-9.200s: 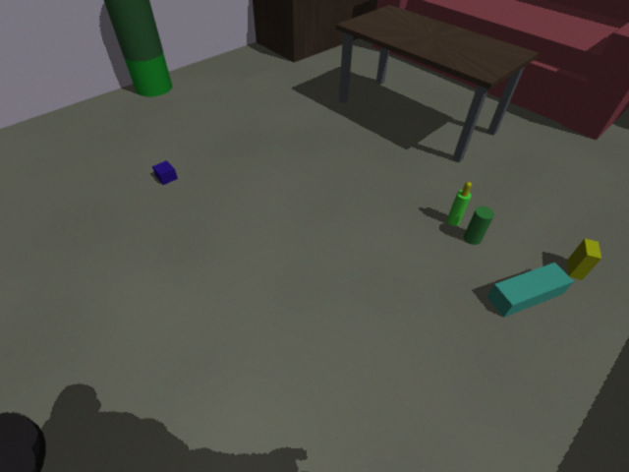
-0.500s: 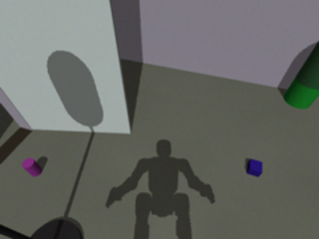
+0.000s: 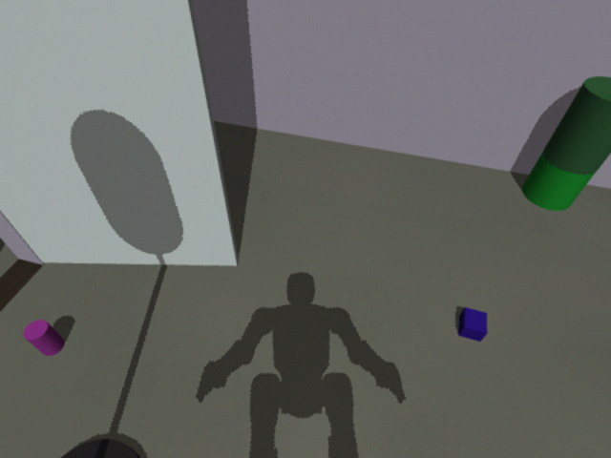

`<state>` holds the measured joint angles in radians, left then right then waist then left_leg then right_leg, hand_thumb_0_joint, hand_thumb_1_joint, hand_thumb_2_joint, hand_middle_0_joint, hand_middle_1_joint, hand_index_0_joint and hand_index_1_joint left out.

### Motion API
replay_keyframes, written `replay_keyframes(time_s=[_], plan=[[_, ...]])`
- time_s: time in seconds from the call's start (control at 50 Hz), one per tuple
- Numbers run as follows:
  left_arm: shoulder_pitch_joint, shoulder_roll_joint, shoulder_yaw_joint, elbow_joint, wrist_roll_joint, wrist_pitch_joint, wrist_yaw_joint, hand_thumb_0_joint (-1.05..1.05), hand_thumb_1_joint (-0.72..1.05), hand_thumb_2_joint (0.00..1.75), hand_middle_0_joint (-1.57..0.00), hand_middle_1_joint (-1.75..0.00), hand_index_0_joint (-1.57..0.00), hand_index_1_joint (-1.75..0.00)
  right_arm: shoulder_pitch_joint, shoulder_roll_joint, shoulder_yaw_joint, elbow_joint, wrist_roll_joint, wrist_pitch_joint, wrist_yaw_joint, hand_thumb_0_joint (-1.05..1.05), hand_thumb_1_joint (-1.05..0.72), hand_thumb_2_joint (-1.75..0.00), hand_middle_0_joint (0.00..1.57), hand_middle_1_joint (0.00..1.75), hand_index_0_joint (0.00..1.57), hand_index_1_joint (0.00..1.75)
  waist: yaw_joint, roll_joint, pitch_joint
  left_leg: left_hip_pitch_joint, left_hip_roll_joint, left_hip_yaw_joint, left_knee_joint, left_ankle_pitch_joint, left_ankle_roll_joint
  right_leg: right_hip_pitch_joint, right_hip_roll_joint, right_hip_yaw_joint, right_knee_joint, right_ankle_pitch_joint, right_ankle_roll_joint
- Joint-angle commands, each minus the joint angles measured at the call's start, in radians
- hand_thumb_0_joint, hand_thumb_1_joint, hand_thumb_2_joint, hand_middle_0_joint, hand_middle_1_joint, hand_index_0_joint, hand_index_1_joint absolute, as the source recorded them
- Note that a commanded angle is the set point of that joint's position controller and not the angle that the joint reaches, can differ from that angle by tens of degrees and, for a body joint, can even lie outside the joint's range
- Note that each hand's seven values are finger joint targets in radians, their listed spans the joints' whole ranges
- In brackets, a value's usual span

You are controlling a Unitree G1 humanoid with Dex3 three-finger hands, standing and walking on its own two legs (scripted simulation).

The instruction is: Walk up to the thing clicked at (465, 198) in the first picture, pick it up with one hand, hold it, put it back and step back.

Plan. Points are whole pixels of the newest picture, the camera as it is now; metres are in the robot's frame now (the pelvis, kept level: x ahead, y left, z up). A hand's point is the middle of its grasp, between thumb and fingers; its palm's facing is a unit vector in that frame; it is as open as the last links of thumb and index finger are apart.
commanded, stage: stand
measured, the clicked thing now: out of the picture -0.62 -1.09 -0.67
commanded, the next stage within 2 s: none
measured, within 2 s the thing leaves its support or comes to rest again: neither
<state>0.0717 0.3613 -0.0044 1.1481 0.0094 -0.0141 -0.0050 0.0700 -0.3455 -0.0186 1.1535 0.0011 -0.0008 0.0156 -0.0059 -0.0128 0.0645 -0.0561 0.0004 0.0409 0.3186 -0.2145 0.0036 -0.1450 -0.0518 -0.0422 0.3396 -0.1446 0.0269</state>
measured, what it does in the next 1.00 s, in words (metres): stands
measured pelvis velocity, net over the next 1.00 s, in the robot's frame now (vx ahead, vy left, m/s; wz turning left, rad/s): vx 0.00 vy -0.03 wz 0.01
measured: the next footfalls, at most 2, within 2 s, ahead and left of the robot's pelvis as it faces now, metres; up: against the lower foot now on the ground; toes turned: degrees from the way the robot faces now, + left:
none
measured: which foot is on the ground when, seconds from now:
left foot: down 0.00-1.00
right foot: down 0.00-1.00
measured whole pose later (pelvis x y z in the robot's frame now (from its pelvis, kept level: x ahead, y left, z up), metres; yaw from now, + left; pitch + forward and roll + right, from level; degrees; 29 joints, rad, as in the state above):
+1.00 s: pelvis +0.00 -0.03 +0.00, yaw +0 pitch -2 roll +0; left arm 0.09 0.35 0.00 1.14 0.01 -0.01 -0.01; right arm 0.11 -0.35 -0.01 1.15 -0.01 0.00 0.01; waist 0.00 0.01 0.05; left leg -0.05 0.04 0.02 0.30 -0.20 -0.04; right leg -0.14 -0.01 -0.06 0.32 -0.14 -0.01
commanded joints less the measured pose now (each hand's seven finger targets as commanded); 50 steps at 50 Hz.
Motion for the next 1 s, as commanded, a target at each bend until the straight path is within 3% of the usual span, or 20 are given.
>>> replay_keyframes(time_s=[0.0, 0.12, 0.2, 0.36, 0.52, 0.64, 0.7, 0.78, 0.94, 0.98], plan=[[-0.050, 0.206, 0.041, -0.058, -0.004, -0.021, 0.014, 0.00, 0.90, 0.90, -0.20, -0.30, -0.20, -0.30, -0.073, -0.222, -0.035, -0.062, -0.006, -0.026, -0.020, 0.00, -0.90, -0.90, 0.20, 0.30, 0.20, 0.30, 0.006, 0.031, -0.112, -0.043, 0.138, -0.103, -0.078, 0.188, 0.003, 0.091, -0.095, 0.089, -0.037, 0.150, -0.033], [-0.043, 0.204, 0.042, -0.056, -0.001, -0.020, 0.013, 0.00, 0.90, 0.90, -0.20, -0.30, -0.20, -0.30, -0.065, -0.213, -0.037, -0.057, -0.010, -0.024, -0.017, 0.00, -0.90, -0.90, 0.20, 0.30, 0.20, 0.30, 0.007, 0.018, -0.072, -0.075, 0.128, -0.107, -0.093, 0.076, 0.001, 0.054, -0.092, 0.098, -0.071, 0.041, -0.033], [-0.048, 0.201, 0.043, -0.063, -0.004, -0.026, 0.014, 0.00, 0.90, 0.90, -0.20, -0.30, -0.20, -0.30, -0.053, -0.207, -0.036, -0.057, -0.009, -0.030, -0.017, 0.00, -0.90, -0.90, 0.20, 0.30, 0.20, 0.30, 0.000, 0.015, -0.120, -0.032, 0.138, -0.106, -0.076, 0.176, 0.000, 0.079, -0.101, 0.099, -0.053, 0.155, -0.037], [-0.039, 0.199, 0.042, -0.067, -0.001, -0.023, 0.014, 0.00, 0.90, 0.90, -0.20, -0.30, -0.20, -0.30, -0.052, -0.199, -0.033, -0.060, -0.009, -0.024, -0.016, 0.00, -0.90, -0.90, 0.20, 0.30, 0.20, 0.30, 0.002, 0.000, -0.104, -0.031, 0.137, -0.103, -0.072, 0.133, 0.002, 0.050, -0.095, 0.094, -0.067, 0.106, -0.035], [-0.045, 0.210, 0.047, -0.067, -0.005, -0.023, 0.014, 0.00, 0.90, 0.90, -0.20, -0.30, -0.20, -0.30, -0.028, -0.204, -0.029, -0.059, -0.012, -0.025, -0.017, 0.00, -0.90, -0.90, 0.20, 0.30, 0.20, 0.30, -0.003, 0.002, -0.105, -0.044, 0.137, -0.096, -0.069, 0.140, 0.000, 0.068, -0.098, 0.102, -0.063, 0.139, -0.039], [-0.036, 0.211, 0.045, -0.066, -0.003, -0.021, 0.014, 0.00, 0.90, 0.90, -0.20, -0.30, -0.20, -0.30, -0.024, -0.203, -0.029, -0.059, -0.010, -0.021, -0.016, 0.00, -0.90, -0.90, 0.20, 0.30, 0.20, 0.30, 0.002, -0.003, -0.084, -0.054, 0.138, -0.100, -0.065, 0.102, 0.001, 0.045, -0.091, 0.102, -0.081, 0.053, -0.038], [-0.036, 0.212, 0.046, -0.069, -0.002, -0.022, 0.015, 0.00, 0.90, 0.90, -0.20, -0.30, -0.20, -0.30, -0.023, -0.208, -0.031, -0.063, -0.013, -0.021, -0.017, 0.00, -0.90, -0.90, 0.20, 0.30, 0.20, 0.30, 0.001, 0.009, -0.093, -0.051, 0.138, -0.097, -0.061, 0.103, 0.002, 0.051, -0.095, 0.108, -0.078, 0.075, -0.040], [-0.037, 0.204, 0.044, -0.072, -0.003, -0.023, 0.012, 0.00, 0.90, 0.90, -0.20, -0.30, -0.20, -0.30, -0.015, -0.211, -0.028, -0.065, -0.015, -0.026, -0.020, 0.00, -0.90, -0.90, 0.20, 0.30, 0.20, 0.30, 0.000, 0.033, -0.118, -0.042, 0.145, -0.095, -0.062, 0.172, 0.000, 0.076, -0.097, 0.102, -0.055, 0.182, -0.043], [-0.033, 0.208, 0.045, -0.068, -0.003, -0.019, 0.012, 0.00, 0.90, 0.90, -0.20, -0.30, -0.20, -0.30, -0.016, -0.210, -0.025, -0.064, -0.011, -0.024, -0.021, 0.00, -0.90, -0.90, 0.20, 0.30, 0.20, 0.30, 0.007, 0.021, -0.085, -0.048, 0.144, -0.096, -0.073, 0.119, 0.001, 0.054, -0.092, 0.103, -0.069, 0.110, -0.042], [-0.034, 0.205, 0.043, -0.071, -0.002, -0.019, 0.011, 0.00, 0.90, 0.90, -0.20, -0.30, -0.20, -0.30, -0.008, -0.215, -0.025, -0.066, -0.013, -0.027, -0.020, 0.00, -0.90, -0.90, 0.20, 0.30, 0.20, 0.30, 0.003, 0.022, -0.100, -0.039, 0.147, -0.095, -0.074, 0.135, 0.000, 0.062, -0.093, 0.103, -0.063, 0.130, -0.047]])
